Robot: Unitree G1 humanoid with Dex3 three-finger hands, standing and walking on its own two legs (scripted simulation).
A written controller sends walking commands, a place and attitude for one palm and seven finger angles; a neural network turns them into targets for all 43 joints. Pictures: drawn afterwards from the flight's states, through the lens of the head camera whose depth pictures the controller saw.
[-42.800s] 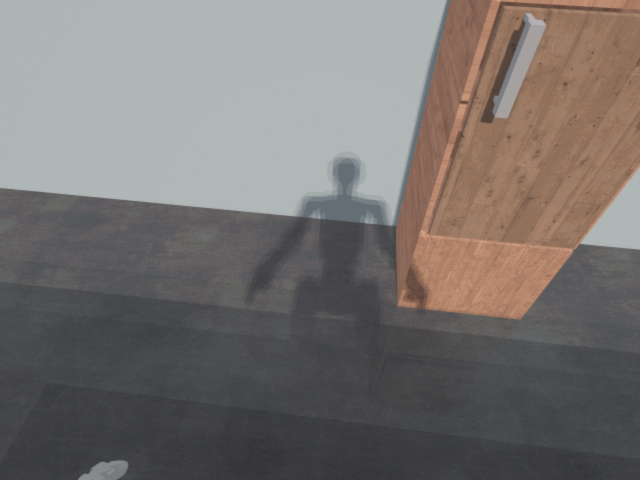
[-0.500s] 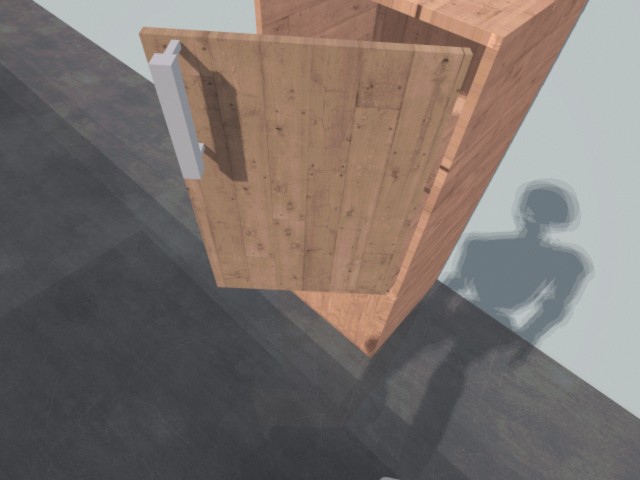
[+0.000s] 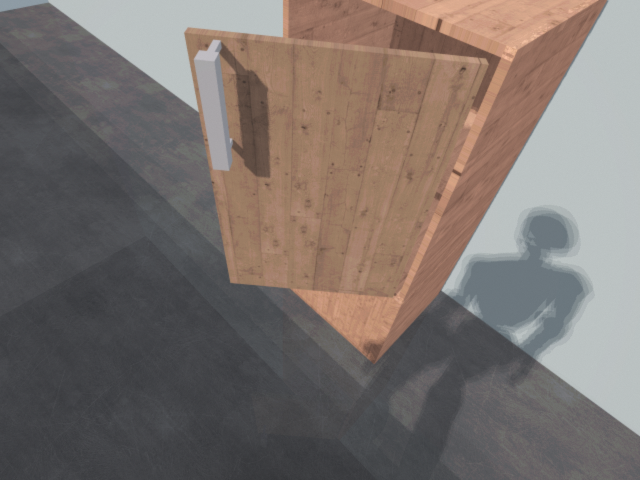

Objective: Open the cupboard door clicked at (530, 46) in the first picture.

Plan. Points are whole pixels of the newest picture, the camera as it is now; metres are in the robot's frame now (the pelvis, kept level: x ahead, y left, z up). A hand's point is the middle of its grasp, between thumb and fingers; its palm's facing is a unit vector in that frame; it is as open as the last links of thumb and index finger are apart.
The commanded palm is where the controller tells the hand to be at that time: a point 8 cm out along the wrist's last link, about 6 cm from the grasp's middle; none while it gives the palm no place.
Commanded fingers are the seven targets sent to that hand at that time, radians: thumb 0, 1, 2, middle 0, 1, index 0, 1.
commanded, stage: come to a stop and stand still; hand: left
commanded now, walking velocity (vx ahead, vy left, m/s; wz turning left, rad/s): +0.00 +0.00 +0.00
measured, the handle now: (219, 108) +0.56 +0.20 +0.16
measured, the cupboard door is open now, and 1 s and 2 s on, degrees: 41 41 41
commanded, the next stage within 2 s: look again from close up in 0.46 s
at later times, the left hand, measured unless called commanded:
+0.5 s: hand out of the picture -0.04 +0.16 -0.17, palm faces +0.01 -0.99 -0.15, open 7.4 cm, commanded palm none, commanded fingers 0.00 0.90 0.90 -0.20 -0.30 -0.20 -0.30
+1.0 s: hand out of the picture -0.01 +0.17 -0.17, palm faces +0.00 -0.98 -0.20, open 7.4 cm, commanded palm none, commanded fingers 0.00 0.90 0.90 -0.20 -0.30 -0.20 -0.30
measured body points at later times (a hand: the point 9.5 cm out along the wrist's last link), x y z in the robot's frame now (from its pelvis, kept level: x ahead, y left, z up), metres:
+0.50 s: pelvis -0.03 +0.00 +0.01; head -0.02 +0.01 +0.46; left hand -0.04 +0.21 -0.16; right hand -0.06 -0.21 -0.15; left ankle -0.01 +0.09 -0.74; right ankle -0.02 -0.12 -0.74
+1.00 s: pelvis -0.03 +0.00 +0.00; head -0.02 +0.00 +0.45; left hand -0.01 +0.23 -0.16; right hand -0.01 -0.23 -0.16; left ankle -0.01 +0.09 -0.74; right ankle -0.02 -0.12 -0.74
